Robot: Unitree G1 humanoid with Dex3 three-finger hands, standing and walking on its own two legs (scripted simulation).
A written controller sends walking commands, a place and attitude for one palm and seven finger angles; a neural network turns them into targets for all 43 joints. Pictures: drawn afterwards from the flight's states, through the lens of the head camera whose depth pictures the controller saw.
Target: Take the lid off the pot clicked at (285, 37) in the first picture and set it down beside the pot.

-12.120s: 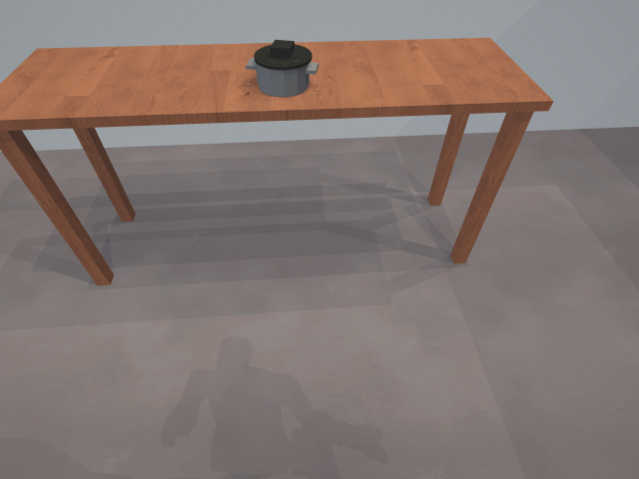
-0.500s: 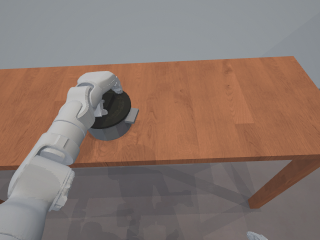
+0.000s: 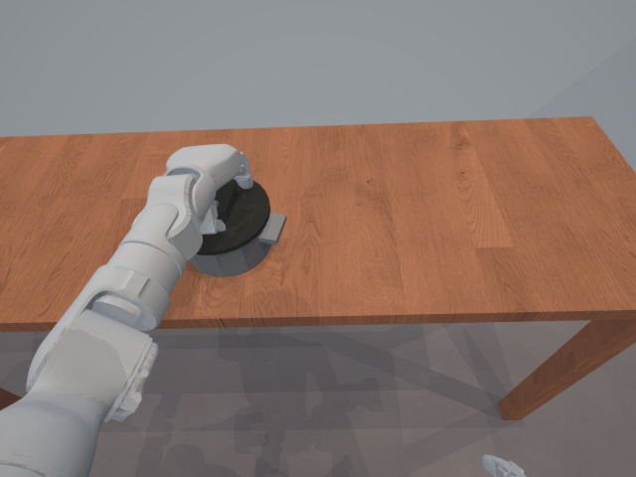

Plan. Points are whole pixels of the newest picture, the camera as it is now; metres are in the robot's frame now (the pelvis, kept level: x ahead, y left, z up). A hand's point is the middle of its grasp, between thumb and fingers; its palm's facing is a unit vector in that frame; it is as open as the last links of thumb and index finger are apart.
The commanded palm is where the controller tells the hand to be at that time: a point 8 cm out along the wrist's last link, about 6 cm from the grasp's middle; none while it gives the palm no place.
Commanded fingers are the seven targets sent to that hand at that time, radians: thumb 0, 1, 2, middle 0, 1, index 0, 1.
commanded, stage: close the fingers and squeeze the knob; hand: left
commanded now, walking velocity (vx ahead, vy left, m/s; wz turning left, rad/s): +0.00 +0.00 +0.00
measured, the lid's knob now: (214, 201) +0.48 +0.15 +0.07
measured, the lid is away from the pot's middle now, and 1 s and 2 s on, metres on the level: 0.01 0.00 0.00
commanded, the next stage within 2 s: lift the lid straight up in 1.12 s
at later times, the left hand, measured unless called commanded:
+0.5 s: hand (216, 202) +0.45 +0.13 +0.10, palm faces -0.33 -0.03 -0.94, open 8.4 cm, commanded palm +0.44 +0.14 +0.16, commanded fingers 0.00 0.22 0.95 -0.64 -0.96 -0.68 -0.98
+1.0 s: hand (215, 204) +0.45 +0.13 +0.09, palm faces -0.36 -0.03 -0.93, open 6.6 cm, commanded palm +0.45 +0.14 +0.16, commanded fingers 0.00 0.45 1.10 -0.59 -0.89 -0.94 -1.08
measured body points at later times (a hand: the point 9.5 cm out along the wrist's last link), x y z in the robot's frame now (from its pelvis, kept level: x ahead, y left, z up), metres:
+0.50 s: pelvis +0.00 -0.01 +0.00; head +0.04 -0.03 +0.45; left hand +0.47 +0.13 +0.15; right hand +0.10 -0.26 -0.13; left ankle +0.00 +0.09 -0.74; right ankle -0.03 -0.12 -0.74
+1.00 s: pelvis +0.00 +0.00 +0.00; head +0.04 -0.03 +0.45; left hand +0.47 +0.13 +0.15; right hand +0.10 -0.26 -0.13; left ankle +0.00 +0.09 -0.74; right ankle -0.03 -0.12 -0.74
